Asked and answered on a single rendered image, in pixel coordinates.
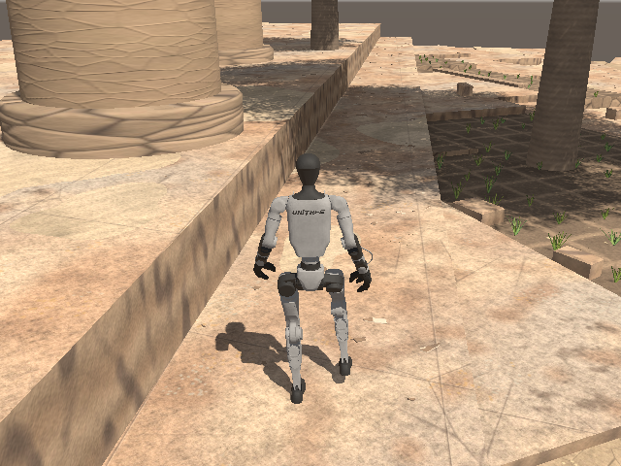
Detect robot left forearm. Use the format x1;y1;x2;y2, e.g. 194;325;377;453
255;233;272;266

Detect left robot upper arm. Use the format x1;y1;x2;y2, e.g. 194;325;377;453
262;196;289;249

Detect robot right forearm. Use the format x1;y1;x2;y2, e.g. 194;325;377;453
347;234;369;274

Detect right robot upper arm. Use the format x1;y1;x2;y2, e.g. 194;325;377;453
329;195;357;250

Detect robot right hand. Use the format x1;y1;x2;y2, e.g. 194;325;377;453
349;270;372;292

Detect robot left hand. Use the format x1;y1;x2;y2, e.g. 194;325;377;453
253;262;276;280

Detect robot head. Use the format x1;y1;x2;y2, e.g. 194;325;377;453
292;153;325;200

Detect left robot foot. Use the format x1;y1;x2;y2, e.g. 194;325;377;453
291;378;306;404

